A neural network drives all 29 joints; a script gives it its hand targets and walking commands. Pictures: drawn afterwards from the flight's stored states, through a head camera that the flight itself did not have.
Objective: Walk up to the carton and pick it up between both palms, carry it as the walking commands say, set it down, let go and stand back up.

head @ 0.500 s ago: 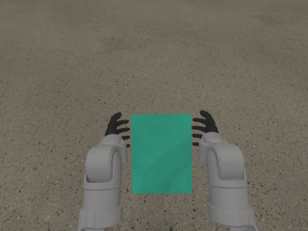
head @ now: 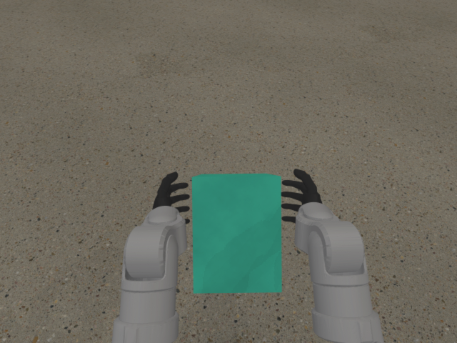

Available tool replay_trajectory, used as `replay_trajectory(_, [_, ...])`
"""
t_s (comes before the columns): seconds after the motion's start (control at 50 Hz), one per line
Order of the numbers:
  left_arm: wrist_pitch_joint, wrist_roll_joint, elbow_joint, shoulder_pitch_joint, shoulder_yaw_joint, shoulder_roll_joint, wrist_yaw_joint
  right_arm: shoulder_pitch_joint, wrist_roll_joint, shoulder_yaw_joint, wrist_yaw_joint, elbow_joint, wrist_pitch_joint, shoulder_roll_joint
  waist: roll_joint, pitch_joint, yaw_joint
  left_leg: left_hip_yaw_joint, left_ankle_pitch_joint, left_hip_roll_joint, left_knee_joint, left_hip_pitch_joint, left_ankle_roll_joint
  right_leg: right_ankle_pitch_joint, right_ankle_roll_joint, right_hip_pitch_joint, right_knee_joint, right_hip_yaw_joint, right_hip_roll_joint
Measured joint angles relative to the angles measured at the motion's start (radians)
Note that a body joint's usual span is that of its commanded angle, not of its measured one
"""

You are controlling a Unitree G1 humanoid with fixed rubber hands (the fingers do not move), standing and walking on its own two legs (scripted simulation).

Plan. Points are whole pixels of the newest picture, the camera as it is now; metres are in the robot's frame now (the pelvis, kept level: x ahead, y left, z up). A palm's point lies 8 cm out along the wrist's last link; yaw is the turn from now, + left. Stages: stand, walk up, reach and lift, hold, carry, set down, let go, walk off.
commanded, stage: carry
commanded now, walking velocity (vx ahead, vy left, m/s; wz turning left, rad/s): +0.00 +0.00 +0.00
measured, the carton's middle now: (235, 223) +0.36 +0.00 -0.02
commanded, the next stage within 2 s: hold in 1.72 s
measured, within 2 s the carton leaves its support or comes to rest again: neither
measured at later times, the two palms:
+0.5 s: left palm (166, 235) +0.29 +0.12 +0.07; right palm (312, 232) +0.29 -0.12 +0.08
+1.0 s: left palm (166, 271) +0.24 +0.11 +0.05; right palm (317, 265) +0.24 -0.12 +0.06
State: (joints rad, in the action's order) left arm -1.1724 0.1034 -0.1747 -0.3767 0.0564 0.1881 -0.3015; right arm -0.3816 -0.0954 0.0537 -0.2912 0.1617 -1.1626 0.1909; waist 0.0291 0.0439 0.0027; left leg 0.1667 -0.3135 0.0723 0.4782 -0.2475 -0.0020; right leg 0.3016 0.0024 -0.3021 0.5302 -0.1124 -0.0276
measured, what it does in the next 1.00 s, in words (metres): shifts its weight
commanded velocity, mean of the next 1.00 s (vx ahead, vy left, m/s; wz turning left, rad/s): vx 0.00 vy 0.00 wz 0.00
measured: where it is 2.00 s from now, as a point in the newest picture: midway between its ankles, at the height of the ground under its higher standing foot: outside the picture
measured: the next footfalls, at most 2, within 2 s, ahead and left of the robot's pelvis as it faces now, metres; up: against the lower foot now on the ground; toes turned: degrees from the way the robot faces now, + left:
none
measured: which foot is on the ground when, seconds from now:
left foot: down 0.00-1.00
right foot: down 0.00-1.00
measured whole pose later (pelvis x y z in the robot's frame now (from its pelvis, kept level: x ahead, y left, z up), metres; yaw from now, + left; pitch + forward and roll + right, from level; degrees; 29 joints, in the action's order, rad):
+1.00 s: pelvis -0.06 -0.01 +0.00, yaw +1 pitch +0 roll +1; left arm -0.90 0.20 0.24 -0.35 0.10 0.18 -0.18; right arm -0.36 -0.20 0.10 -0.18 -0.23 -0.90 0.18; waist 0.02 0.07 0.01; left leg 0.15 -0.26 0.06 0.52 -0.26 0.00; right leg 0.24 0.03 -0.30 0.54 -0.14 -0.05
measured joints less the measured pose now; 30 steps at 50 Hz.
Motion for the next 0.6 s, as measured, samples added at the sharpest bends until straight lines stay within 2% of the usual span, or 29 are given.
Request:
replay_trajectory(0.02, [-0.003, 0.000, 0.003, 0.000, 0.002, 0.001, 0.002, 0.000, -0.005, -0.001, 0.000, -0.007, -0.001, 0.000, -0.001, 0.003, -0.001, 0.000, -0.014, 0.000, 0.016, 0.001, -0.004, -0.054, 0.001, 0.011, -0.032, -0.005, -0.004])
replay_trajectory(0.12, [-0.002, 0.008, 0.058, -0.012, -0.004, 0.005, 0.014, 0.023, -0.010, 0.005, 0.002, -0.024, -0.002, -0.009, -0.023, 0.023, -0.001, -0.017, -0.037, 0.017, 0.076, -0.009, -0.017, 0.028, 0.016, 0.019, 0.006, -0.023, 0.005])
replay_trajectory(0.3, [0.016, 0.022, 0.100, -0.006, 0.004, 0.003, 0.023, 0.013, -0.019, 0.013, 0.015, -0.080, 0.011, -0.005, -0.011, 0.033, 0.002, -0.015, -0.050, 0.010, 0.081, -0.008, -0.014, 0.032, 0.015, 0.014, 0.023, -0.022, -0.005])
replay_trajectory(0.6, [0.168, 0.087, 0.334, -0.010, 0.042, 0.003, 0.091, 0.000, -0.092, 0.057, 0.080, -0.312, 0.156, -0.001, -0.008, 0.044, -0.001, -0.019, -0.007, -0.001, 0.062, 0.011, -0.007, -0.004, 0.020, 0.030, 0.018, -0.027, -0.014])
